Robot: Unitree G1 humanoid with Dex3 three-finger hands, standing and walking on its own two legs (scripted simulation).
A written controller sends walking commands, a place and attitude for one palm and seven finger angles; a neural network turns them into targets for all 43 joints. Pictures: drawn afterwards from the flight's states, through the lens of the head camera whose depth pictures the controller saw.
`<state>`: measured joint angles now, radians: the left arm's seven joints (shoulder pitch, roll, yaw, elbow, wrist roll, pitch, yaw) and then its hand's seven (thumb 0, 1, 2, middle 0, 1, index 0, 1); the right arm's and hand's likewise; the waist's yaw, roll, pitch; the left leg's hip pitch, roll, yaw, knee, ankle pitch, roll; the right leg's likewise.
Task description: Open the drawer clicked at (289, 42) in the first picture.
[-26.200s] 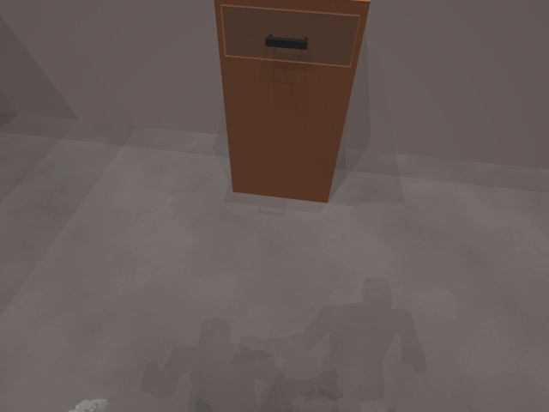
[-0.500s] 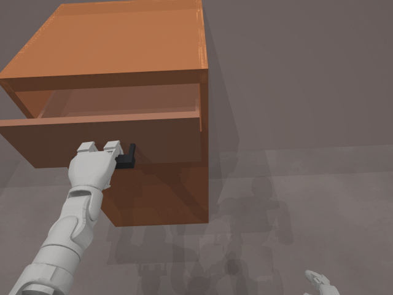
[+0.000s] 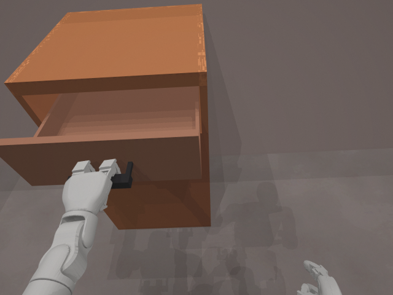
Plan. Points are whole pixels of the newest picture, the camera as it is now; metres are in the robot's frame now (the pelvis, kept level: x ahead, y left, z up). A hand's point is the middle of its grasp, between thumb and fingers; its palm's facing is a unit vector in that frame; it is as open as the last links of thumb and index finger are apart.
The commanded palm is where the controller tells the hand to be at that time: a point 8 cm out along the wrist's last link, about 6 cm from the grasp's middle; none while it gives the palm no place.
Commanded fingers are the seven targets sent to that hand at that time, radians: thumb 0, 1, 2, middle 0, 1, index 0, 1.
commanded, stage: pull the drawer open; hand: left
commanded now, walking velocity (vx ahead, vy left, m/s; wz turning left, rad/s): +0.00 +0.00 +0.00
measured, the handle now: (102, 174) +0.36 +0.24 +0.04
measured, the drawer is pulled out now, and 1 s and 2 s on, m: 0.17 0.30 0.30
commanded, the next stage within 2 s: open the thumb to release the handle in 1.38 s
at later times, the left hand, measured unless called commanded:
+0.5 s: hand (93, 227) +0.25 +0.23 +0.02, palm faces +0.01 -0.10 -0.99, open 5.7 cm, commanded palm +0.21 +0.24 +0.08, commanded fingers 0.00 0.90 0.90 -0.40 -1.35 -0.40 -1.35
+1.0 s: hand (83, 264) +0.18 +0.22 +0.02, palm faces +0.01 -0.10 -1.00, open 5.7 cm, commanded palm +0.14 +0.23 +0.08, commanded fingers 0.00 0.90 0.90 -0.40 -1.35 -0.40 -1.35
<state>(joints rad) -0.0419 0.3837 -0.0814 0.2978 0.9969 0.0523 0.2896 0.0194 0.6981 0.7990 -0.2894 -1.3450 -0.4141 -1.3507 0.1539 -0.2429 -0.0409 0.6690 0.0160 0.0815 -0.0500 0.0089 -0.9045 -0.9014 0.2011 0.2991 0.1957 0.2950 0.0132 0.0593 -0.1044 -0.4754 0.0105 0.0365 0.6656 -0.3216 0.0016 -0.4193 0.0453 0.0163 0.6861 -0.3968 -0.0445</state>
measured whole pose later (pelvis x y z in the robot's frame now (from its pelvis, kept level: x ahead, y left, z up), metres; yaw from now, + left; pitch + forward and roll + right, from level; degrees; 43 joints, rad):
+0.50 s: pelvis +0.00 +0.00 +0.00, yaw +0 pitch +6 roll +1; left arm 0.22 0.38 -0.09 0.04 1.00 0.06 0.30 0.03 0.69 0.79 -0.29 -1.35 -0.42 -1.35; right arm 0.09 -0.23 -0.01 0.64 0.00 0.07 -0.04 0.01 -0.90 -0.90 0.20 0.30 0.20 0.30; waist 0.05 0.05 -0.10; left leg -0.45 0.01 0.04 0.67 -0.33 0.00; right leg -0.39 0.04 0.02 0.70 -0.41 -0.05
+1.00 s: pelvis +0.00 -0.01 -0.01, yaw +0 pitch +6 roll +1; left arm 0.51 0.39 -0.06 -0.17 0.99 0.01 0.36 0.02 0.68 0.79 -0.30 -1.34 -0.42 -1.35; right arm 0.10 -0.23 -0.02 0.61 -0.02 0.08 -0.01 0.01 -0.90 -0.90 0.20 0.30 0.20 0.30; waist 0.06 0.06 -0.09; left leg -0.48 0.02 0.03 0.73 -0.35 -0.01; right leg -0.43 0.05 0.01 0.77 -0.44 -0.06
